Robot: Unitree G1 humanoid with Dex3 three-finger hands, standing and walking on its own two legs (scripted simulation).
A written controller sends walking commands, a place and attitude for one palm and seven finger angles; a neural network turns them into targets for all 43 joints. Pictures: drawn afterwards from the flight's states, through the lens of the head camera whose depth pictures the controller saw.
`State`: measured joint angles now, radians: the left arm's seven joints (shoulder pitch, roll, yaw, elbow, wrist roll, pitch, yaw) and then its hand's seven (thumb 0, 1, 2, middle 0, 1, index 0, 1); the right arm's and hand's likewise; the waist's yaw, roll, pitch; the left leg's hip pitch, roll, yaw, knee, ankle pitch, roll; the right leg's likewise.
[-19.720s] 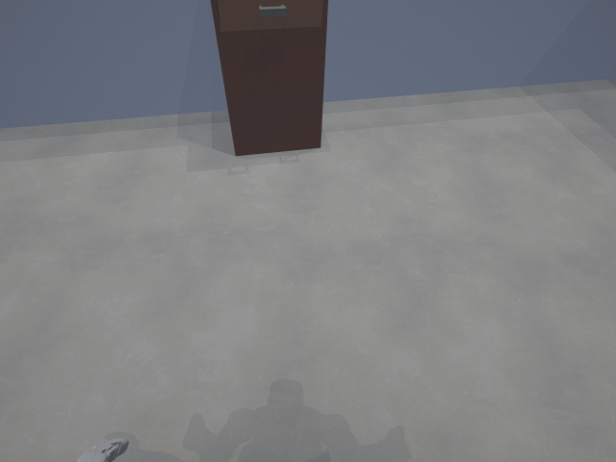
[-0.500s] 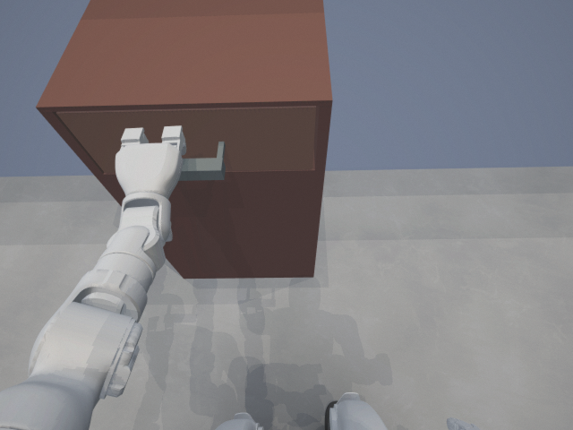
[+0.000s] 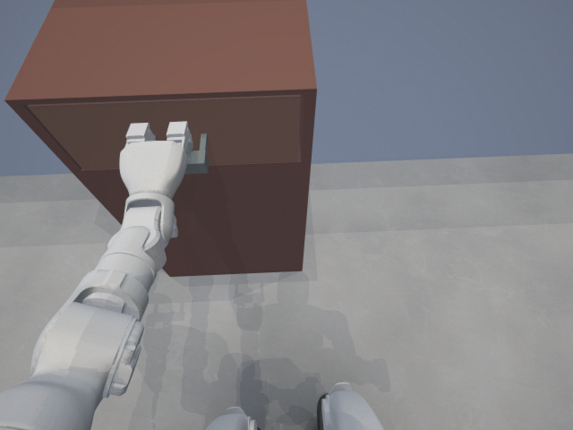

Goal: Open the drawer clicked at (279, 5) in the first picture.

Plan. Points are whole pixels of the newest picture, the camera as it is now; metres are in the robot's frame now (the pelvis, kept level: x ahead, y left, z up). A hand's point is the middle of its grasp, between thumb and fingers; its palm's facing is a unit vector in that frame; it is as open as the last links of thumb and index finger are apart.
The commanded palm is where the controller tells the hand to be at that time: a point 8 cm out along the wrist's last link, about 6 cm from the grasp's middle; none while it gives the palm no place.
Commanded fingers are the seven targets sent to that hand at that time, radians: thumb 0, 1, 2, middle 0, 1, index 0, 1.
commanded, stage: lower the fingers behind the handle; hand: left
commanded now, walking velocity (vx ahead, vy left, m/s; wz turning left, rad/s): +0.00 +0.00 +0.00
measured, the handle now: (176, 151) +0.55 +0.17 -0.01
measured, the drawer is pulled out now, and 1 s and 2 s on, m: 0.00 0.00 0.00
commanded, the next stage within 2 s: lift the fingers back up to retry in 0.64 s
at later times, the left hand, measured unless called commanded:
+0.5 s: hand (162, 183) +0.49 +0.18 -0.01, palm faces +0.04 +0.05 -1.00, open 14.0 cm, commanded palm +0.46 +0.18 +0.03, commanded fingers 0.00 -0.50 0.30 -0.30 -1.20 -0.30 -1.20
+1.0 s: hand (160, 181) +0.49 +0.18 +0.00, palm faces -0.04 +0.01 -1.00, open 13.9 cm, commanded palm +0.47 +0.18 +0.07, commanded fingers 0.00 -0.50 0.30 -0.30 -1.20 -0.30 -1.20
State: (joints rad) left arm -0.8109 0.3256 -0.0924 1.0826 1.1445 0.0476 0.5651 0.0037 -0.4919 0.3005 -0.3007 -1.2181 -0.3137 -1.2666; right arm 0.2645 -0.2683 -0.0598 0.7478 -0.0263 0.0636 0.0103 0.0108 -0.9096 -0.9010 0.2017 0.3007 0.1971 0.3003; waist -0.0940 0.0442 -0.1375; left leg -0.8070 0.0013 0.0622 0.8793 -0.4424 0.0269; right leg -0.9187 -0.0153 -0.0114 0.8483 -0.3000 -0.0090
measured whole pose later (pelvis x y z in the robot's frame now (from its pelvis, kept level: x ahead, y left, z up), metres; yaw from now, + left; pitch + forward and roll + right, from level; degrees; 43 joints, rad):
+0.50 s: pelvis -0.01 +0.00 -0.02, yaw +1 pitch +24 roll +0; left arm -0.87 0.38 -0.13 1.08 1.13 0.02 0.49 0.00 -0.49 0.30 -0.23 -1.30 -0.29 -1.19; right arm 0.32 -0.27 -0.06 0.73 -0.02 0.02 -0.01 0.01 -0.91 -0.90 0.20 0.30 0.20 0.30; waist -0.09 0.05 -0.16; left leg -0.94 0.00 0.05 1.00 -0.48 0.03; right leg -1.04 -0.02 -0.03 0.96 -0.34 -0.01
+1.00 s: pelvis +0.00 +0.00 +0.00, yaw +0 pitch +22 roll +0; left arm -0.82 0.38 -0.10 1.05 1.10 -0.01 0.41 0.00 -0.49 0.30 -0.24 -1.23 -0.31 -1.18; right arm 0.32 -0.27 -0.06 0.71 -0.02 0.04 -0.01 0.01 -0.91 -0.90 0.20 0.30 0.20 0.30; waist -0.09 0.06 -0.14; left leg -0.84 0.00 0.05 0.92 -0.47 0.03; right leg -0.94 -0.02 -0.02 0.88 -0.32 -0.01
